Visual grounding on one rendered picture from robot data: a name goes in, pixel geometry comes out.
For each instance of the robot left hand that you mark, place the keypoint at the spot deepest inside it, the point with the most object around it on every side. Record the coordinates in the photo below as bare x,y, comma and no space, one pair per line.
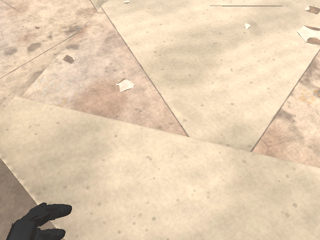
27,228

